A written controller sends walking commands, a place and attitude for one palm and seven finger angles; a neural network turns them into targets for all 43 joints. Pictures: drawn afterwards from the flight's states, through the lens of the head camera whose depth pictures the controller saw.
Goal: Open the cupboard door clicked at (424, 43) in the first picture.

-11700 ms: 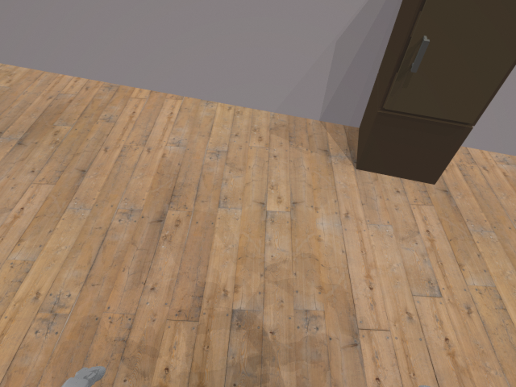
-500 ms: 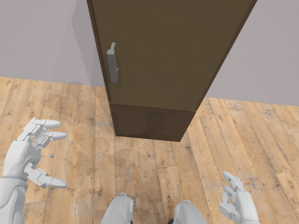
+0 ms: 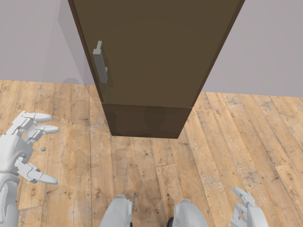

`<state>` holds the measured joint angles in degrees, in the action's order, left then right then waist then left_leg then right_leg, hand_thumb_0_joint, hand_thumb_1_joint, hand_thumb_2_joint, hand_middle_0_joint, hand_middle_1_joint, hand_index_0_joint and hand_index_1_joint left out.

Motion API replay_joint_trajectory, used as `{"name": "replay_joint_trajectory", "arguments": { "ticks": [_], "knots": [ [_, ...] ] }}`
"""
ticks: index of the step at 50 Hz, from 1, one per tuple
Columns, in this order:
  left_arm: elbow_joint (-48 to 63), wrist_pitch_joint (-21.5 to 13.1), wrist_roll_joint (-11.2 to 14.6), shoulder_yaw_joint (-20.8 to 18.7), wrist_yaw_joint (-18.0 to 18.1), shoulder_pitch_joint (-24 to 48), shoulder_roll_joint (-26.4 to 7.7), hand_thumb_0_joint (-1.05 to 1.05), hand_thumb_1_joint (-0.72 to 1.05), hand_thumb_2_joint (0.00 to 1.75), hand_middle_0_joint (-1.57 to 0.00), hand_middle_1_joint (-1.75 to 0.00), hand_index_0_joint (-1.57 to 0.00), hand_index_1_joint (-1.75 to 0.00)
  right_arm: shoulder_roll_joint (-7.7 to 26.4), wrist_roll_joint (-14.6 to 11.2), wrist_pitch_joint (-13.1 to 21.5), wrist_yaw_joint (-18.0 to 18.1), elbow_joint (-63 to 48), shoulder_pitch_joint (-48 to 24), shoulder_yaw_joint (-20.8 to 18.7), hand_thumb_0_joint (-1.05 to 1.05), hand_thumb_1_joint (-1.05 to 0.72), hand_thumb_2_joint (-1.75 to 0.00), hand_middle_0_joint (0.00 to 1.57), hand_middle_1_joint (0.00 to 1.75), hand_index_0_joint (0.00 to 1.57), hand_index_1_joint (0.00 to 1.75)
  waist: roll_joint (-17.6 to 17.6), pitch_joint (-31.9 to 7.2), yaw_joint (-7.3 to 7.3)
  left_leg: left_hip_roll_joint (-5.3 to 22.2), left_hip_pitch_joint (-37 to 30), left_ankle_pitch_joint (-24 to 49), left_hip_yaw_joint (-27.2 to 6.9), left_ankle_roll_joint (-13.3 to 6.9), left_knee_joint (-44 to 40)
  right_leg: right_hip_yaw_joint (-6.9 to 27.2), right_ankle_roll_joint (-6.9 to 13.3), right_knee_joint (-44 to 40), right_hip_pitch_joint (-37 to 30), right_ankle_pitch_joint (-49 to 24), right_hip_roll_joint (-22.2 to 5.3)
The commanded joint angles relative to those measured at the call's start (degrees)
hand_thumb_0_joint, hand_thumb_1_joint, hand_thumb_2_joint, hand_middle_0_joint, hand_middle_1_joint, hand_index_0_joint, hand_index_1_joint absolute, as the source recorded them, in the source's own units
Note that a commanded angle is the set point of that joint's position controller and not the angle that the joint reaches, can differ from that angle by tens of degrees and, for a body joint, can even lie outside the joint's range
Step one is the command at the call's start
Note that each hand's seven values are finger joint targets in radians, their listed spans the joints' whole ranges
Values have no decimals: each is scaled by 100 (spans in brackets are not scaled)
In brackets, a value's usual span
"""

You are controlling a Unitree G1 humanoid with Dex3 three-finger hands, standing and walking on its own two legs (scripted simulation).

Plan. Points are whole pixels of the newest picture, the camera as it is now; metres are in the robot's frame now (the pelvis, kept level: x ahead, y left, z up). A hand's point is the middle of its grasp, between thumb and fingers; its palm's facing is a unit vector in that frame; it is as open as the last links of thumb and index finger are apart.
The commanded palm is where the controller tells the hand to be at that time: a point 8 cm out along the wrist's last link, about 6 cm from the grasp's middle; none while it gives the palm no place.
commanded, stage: raise the hand with hooked fingers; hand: left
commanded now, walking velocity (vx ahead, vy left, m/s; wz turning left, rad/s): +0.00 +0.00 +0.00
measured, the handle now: (102, 62) +0.57 +0.19 +0.03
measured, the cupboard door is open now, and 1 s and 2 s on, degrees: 0 0 0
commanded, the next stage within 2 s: move the hooked fingers beside the handle in 0.24 s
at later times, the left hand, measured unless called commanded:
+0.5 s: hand (50, 144) +0.29 +0.26 +0.04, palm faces +0.03 -1.00 -0.04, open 14.0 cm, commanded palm +0.28 +0.31 +0.04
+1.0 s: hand (67, 114) +0.37 +0.24 +0.04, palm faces +0.01 -1.00 -0.04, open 14.0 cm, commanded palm +0.36 +0.29 +0.04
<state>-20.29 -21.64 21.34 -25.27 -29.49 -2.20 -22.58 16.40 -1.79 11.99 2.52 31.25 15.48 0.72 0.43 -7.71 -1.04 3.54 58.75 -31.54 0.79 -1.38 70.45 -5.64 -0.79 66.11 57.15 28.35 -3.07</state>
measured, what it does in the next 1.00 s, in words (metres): stands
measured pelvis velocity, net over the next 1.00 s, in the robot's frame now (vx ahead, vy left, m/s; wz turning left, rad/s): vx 0.00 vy -0.01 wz -0.01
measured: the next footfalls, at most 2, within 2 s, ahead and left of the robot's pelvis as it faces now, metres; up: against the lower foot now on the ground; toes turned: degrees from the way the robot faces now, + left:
none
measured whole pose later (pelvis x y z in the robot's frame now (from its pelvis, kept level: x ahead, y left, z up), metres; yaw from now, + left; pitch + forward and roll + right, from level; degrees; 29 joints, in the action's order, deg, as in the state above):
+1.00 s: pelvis +0.00 -0.01 +0.00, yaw -1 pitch +21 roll -3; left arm -38.9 -23.0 15.2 -25.1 -25.9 19.9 -24.7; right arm 15.7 -1.8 7.4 3.1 34.4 16.0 1.5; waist 0.4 -7.7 -3.4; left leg 4.1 61.1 -31.1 1.1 -0.7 70.7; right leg -5.0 0.0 67.3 60.4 28.1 -2.4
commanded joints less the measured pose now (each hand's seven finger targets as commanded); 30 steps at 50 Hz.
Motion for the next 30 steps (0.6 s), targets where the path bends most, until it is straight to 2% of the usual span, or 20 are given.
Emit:
{"name": "replay_joint_trajectory", "arguments": {
  "ticks": [1,4,5,8,13,14,17,18,20,21,23,25,26,28,30],
  "knots": [
    [1044,-446,117,-653,103,707,-1443,0,-50,30,-30,-120,-30,-120,870,-17,261,92,-731,28,-387,0,-90,-90,20,30,20,30,613,-1807,92,-294,-1301,1731,-308,75,-1144,188,227,-714,-1005,-851,384],
    [1170,-447,75,-578,84,636,-1422,0,-50,30,-30,-120,-30,-120,852,-20,259,103,-759,27,-395,0,-90,-90,20,30,20,30,728,-1956,101,-295,-1450,1837,-285,56,-1146,210,218,-737,-1080,-973,363],
    [1161,-430,79,-533,62,628,-1408,0,-50,30,-30,-120,-30,-120,856,-11,262,112,-770,63,-389,0,-90,-90,20,30,20,30,611,-1921,47,-284,-1419,1912,-294,39,-1104,201,225,-719,-1084,-1053,395],
    [1176,-426,118,-609,49,577,-1433,0,-50,30,-30,-120,-30,-120,838,-17,242,107,-742,36,-387,0,-90,-90,20,30,20,30,578,-2029,79,-292,-1401,1992,-275,36,-1069,224,197,-723,-1207,-1202,378],
    [890,-415,163,-575,42,680,-1336,0,-50,30,-30,-120,-30,-120,831,-39,225,130,-740,1,-363,0,-90,-90,20,30,20,30,376,-1741,20,-303,-1140,1661,-260,25,-1038,265,186,-778,-1154,-972,378],
    [931,-427,145,-583,50,703,-1355,0,-50,30,-30,-120,-30,-120,823,-38,232,130,-732,-15,-368,0,-90,-90,20,30,20,30,503,-1795,43,-302,-1155,1658,-245,26,-1025,284,189,-768,-1163,-969,362],
    [851,-399,114,-509,10,697,-1305,0,-50,30,-30,-120,-30,-120,838,-42,218,135,-753,27,-372,0,-90,-90,20,30,20,30,376,-1817,20,-297,-1230,1771,-256,25,-1033,251,189,-738,-1140,-1086,378],
    [941,-414,92,-367,-3,998,-1240,0,-50,30,-30,-120,-30,-120,838,-39,232,146,-732,-3,-366,0,-90,-90,20,30,20,30,470,-1815,-48,-296,-1224,1678,-248,13,-990,274,177,-737,-1040,-1024,366],
    [862,-432,75,-421,4,1405,-1378,0,-50,30,-30,-120,-30,-120,851,-29,242,179,-671,37,-348,0,-90,-90,20,30,20,30,485,-1748,-102,-287,-1137,1658,-263,9,-924,289,206,-707,-995,-992,384],
    [819,-436,37,-381,1,1576,-1365,0,-50,30,-30,-120,-30,-120,849,-27,234,185,-628,46,-341,0,-90,-90,20,30,20,30,466,-1842,-124,-284,-1173,1626,-259,3,-907,310,192,-717,-970,-975,375],
    [610,-442,20,-490,22,1644,-1458,0,-50,30,-30,-120,-30,-120,858,-34,227,213,-589,73,-351,0,-90,-90,20,30,20,30,367,-1810,-108,-276,-1110,1565,-259,4,-900,325,187,-726,-965,-917,365],
    [648,-460,-12,-440,28,1929,-1507,0,-50,30,-30,-120,-30,-120,863,-29,239,231,-582,69,-345,0,-90,-90,20,30,20,30,478,-1939,-92,-273,-1157,1700,-271,3,-881,319,217,-653,-1004,-1021,364],
    [566,-427,-30,-459,25,1881,-1507,0,-50,30,-30,-120,-30,-120,841,-23,220,216,-578,64,-333,0,-90,-90,20,30,20,30,592,-2062,-31,-283,-1216,1759,-236,16,-910,350,208,-683,-1105,-1101,344],
    [636,-402,-79,-422,53,1921,-1515,0,-50,30,-30,-120,-30,-120,834,-28,197,200,-576,73,-353,0,-90,-90,20,30,20,30,739,-2225,-3,-268,-1417,1920,-258,32,-961,308,210,-659,-1074,-1207,332],
    [574,-352,-91,-444,111,1795,-1532,0,-50,30,-30,-120,-30,-120,849,-23,168,181,-597,124,-357,0,-90,-90,20,30,20,30,603,-2296,21,-250,-1492,2144,-298,32,-995,264,218,-633,-1110,-1350,357]
  ]
}}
